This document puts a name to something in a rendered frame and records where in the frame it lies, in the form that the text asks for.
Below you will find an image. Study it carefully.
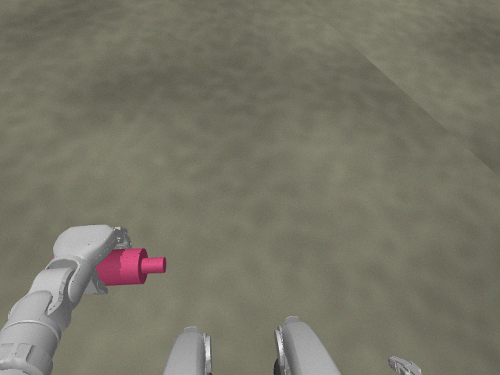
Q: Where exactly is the bottle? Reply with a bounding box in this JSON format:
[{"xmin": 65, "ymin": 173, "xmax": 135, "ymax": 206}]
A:
[{"xmin": 52, "ymin": 248, "xmax": 166, "ymax": 286}]

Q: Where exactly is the left robot arm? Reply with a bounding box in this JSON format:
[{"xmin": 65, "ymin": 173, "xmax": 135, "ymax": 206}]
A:
[{"xmin": 0, "ymin": 255, "xmax": 92, "ymax": 375}]

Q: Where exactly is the left robot hand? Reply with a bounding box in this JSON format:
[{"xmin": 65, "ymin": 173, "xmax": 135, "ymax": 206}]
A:
[{"xmin": 53, "ymin": 224, "xmax": 132, "ymax": 295}]

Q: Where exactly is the right robot hand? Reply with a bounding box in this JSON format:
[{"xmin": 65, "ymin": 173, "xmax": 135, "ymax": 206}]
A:
[{"xmin": 388, "ymin": 356, "xmax": 423, "ymax": 375}]

